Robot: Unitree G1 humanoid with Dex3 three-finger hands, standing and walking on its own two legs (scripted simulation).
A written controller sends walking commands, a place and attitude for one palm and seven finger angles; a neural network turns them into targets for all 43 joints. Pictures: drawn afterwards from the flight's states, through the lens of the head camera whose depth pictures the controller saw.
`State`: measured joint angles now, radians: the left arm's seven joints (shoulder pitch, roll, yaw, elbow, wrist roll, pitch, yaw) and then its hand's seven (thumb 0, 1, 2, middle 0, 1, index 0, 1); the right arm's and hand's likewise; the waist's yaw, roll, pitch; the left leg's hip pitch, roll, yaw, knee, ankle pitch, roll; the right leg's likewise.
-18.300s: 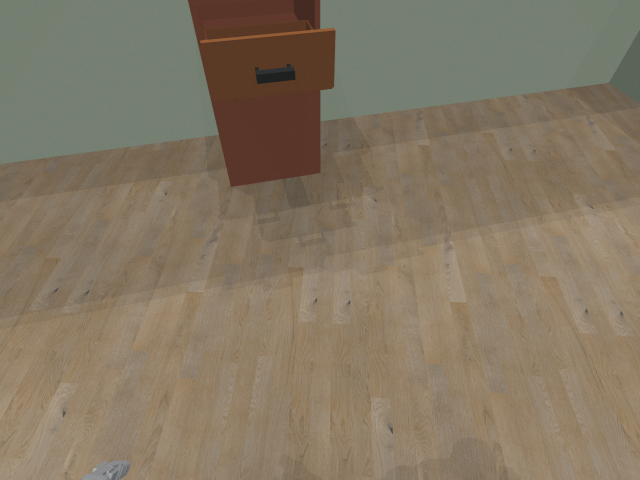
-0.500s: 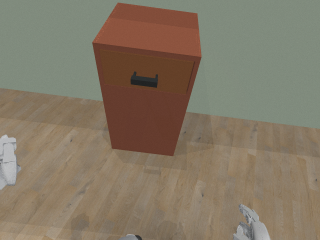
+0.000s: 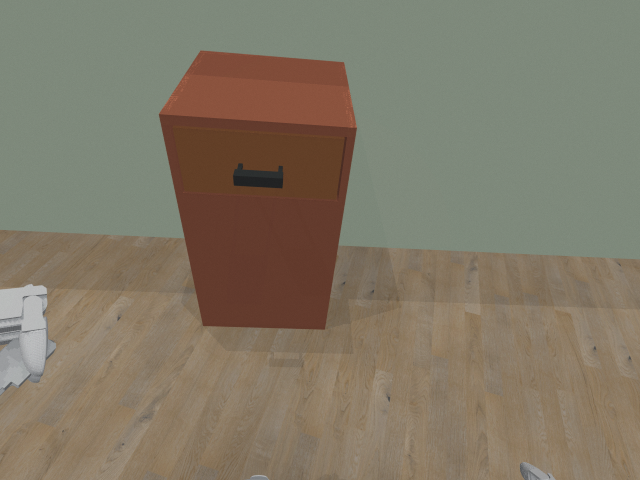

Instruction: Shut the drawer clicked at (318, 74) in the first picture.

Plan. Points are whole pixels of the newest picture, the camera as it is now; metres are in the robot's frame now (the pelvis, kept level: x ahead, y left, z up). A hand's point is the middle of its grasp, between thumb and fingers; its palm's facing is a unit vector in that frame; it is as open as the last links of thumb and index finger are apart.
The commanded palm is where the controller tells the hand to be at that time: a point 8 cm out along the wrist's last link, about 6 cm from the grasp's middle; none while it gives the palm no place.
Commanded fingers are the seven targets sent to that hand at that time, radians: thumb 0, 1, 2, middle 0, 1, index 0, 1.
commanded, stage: stop stepping back and stand still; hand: left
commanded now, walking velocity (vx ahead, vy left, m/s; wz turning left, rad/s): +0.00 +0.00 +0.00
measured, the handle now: (259, 173) +0.81 +0.15 -0.05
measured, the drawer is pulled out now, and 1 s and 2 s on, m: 0.00 0.00 0.00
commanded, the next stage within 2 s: let the arm hang, fingers relaxed in 0.60 s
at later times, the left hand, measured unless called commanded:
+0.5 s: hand (3, 369) +0.16 +0.27 +0.18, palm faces +0.30 -0.84 -0.45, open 3.3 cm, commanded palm +0.10 +0.31 +0.20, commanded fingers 0.00 0.90 0.90 -1.40 -1.60 -1.40 -1.60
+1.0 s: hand out of the picture +0.01 +0.21 -0.15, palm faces -0.07 -0.98 -0.19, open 3.1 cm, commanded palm none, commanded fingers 0.00 0.90 0.90 -0.76 -0.91 -0.76 -0.91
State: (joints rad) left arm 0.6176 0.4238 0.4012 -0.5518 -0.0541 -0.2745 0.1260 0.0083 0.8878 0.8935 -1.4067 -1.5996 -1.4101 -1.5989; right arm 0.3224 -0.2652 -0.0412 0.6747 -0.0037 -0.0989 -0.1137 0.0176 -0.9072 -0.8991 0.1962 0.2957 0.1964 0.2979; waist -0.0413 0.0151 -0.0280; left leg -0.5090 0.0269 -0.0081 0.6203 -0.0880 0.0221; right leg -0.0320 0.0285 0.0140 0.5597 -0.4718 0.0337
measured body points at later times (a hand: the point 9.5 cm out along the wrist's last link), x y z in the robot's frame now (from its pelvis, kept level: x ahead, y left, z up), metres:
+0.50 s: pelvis -0.05 +0.04 +0.02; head -0.02 +0.06 +0.47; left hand +0.14 +0.31 +0.21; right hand +0.13 -0.17 -0.04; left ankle +0.02 +0.12 -0.71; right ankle -0.06 -0.08 -0.71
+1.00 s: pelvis -0.06 +0.03 +0.02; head -0.04 +0.04 +0.47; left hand +0.01 +0.26 -0.13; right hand +0.03 -0.25 -0.10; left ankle +0.02 +0.12 -0.71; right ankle -0.06 -0.09 -0.71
